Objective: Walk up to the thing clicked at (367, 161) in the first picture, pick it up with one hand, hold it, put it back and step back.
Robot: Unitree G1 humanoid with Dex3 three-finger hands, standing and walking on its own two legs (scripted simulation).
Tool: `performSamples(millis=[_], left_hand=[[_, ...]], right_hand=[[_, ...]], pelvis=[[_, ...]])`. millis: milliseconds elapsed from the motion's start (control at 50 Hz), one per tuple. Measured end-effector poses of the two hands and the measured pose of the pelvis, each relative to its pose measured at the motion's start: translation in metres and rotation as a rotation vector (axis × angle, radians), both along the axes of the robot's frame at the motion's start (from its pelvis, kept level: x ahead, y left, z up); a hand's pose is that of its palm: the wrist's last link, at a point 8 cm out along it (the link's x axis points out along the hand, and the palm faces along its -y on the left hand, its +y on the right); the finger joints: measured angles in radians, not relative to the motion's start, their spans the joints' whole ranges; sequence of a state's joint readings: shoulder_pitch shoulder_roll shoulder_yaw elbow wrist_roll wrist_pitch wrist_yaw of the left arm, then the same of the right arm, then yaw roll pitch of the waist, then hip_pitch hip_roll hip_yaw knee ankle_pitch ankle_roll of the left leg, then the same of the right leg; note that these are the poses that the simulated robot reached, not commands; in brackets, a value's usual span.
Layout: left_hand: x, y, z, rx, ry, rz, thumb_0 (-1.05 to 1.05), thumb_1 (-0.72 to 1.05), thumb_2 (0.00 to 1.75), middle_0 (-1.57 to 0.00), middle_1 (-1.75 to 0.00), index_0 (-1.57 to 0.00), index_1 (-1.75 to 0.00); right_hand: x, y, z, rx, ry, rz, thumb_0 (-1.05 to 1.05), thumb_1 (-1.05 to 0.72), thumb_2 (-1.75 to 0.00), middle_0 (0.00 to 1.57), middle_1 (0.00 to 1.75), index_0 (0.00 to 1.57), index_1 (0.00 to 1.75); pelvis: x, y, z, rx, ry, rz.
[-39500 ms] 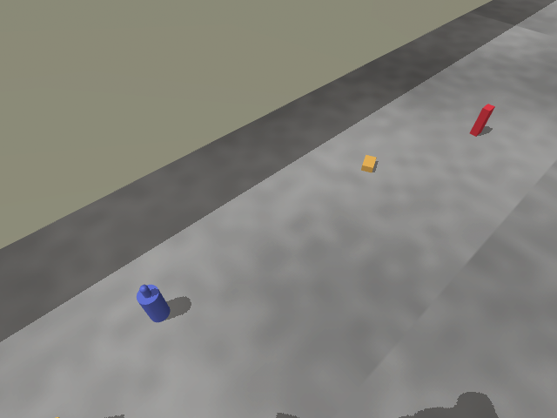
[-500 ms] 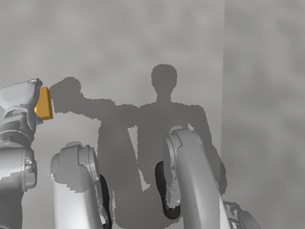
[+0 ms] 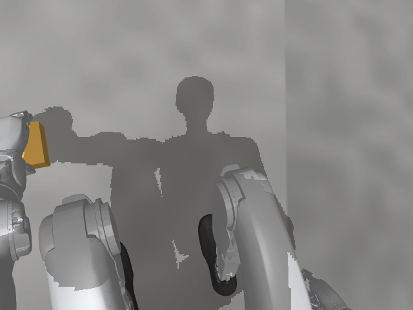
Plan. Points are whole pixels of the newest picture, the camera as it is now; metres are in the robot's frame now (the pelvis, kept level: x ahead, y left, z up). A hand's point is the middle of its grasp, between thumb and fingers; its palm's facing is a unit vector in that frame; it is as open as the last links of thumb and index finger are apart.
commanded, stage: rest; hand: left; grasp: from above
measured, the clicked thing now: (28, 146) +0.44 +0.30 -0.25
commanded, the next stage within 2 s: open in 0.88 s
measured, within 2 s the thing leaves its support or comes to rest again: rests again in 0.40 s
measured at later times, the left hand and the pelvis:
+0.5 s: hand (23, 152) +0.43 +0.31 -0.24, palm faces -0.41 -0.18 -0.89, open 11.2 cm; pelvis +0.00 +0.00 -0.01, yaw -3 degrees
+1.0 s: hand (23, 152) +0.42 +0.31 -0.24, palm faces -0.42 -0.17 -0.89, open 11.2 cm; pelvis +0.00 +0.01 -0.01, yaw -4 degrees
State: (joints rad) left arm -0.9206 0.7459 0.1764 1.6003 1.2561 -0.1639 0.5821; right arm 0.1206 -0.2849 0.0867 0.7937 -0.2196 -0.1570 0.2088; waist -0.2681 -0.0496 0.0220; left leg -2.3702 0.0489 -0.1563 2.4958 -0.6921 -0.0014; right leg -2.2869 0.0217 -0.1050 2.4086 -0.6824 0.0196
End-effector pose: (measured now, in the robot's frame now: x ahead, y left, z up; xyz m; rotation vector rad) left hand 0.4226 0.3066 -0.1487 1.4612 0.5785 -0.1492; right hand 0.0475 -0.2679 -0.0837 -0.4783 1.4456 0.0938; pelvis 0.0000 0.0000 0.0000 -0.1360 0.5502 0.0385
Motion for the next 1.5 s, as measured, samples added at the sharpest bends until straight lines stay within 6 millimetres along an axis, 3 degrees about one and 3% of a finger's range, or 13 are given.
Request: performSamples(millis=[180, 420, 1040, 1220, 1500], left_hand=[[0.011, -0.001, -0.014, -0.012, -0.004, 0.025, 0.00, 0.05, 0.39, -1.07, -0.29, -0.60, -0.15], [0.008, 0.002, -0.033, -0.043, -0.014, 0.063, 0.00, 0.04, 0.40, -1.08, -0.28, -0.61, -0.16], [0.007, 0.004, -0.036, -0.026, -0.009, 0.037, 0.00, 0.06, 0.36, -1.08, -0.29, -0.60, -0.18], [0.008, 0.003, -0.040, -0.022, -0.009, 0.020, 0.00, -0.02, 0.48, -0.80, -0.39, -0.54, -0.35], [0.017, 0.002, -0.047, -0.015, -0.031, 0.036, 0.00, -0.34, 0.80, -0.35, -0.66, -0.30, -0.68]], right_hand=[[-0.003, 0.007, -0.002, 0.032, 0.016, 0.027, 0.00, -0.90, -0.89, 0.20, 0.30, 0.20, 0.30], [-0.008, 0.008, 0.004, 0.041, 0.029, 0.074, 0.00, -0.90, -0.89, 0.20, 0.30, 0.20, 0.30], [-0.020, 0.019, 0.016, 0.086, 0.010, 0.176, 0.00, -0.90, -0.89, 0.20, 0.30, 0.20, 0.30], [-0.019, 0.021, 0.024, 0.077, 0.010, 0.188, 0.01, -0.89, -0.89, 0.20, 0.30, 0.20, 0.30], [-0.013, 0.021, 0.029, 0.089, 0.015, 0.204, 0.01, -0.89, -0.89, 0.20, 0.30, 0.20, 0.30]], pelvis=[[0.003, 0.002, -0.006, -0.017, -0.009, -0.012], [0.003, 0.003, -0.012, -0.035, -0.041, -0.021], [-0.005, 0.006, -0.014, -0.067, -0.104, -0.039], [-0.006, 0.008, -0.012, -0.079, -0.106, -0.042], [-0.003, 0.009, -0.011, -0.088, -0.095, -0.042]])
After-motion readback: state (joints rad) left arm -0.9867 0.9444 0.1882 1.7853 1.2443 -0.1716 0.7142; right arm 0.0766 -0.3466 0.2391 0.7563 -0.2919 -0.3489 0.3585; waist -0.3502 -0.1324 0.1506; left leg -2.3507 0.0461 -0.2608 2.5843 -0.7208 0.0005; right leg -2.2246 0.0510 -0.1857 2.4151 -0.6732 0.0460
